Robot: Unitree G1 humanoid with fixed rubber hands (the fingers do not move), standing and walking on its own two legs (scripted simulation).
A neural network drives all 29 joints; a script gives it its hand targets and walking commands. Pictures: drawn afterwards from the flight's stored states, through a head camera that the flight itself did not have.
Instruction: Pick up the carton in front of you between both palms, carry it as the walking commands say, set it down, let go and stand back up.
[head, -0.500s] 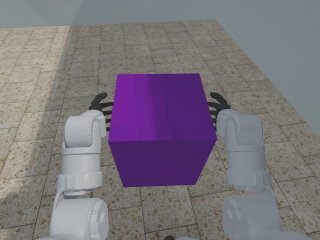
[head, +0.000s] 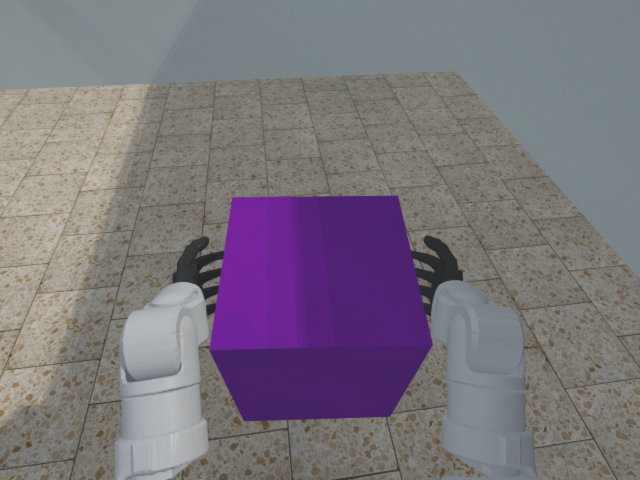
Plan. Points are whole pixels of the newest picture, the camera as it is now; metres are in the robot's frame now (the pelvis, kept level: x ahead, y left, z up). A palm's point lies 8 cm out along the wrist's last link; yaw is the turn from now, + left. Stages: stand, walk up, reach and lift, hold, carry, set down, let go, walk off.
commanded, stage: carry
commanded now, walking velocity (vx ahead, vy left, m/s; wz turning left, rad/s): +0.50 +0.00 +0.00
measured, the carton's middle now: (316, 314) +0.32 +0.00 +0.02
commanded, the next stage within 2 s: hold in 1.98 s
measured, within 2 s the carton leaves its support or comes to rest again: neither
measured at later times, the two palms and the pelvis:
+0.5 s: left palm (241, 177) +0.52 +0.12 +0.10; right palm (428, 182) +0.52 -0.18 +0.09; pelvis +0.26 -0.03 +0.01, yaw +1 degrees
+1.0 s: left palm (232, 176) +0.57 +0.14 +0.06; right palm (404, 175) +0.57 -0.15 +0.06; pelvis +0.31 -0.01 +0.00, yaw +1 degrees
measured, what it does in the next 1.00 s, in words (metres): walks ahead: right foot, then left foot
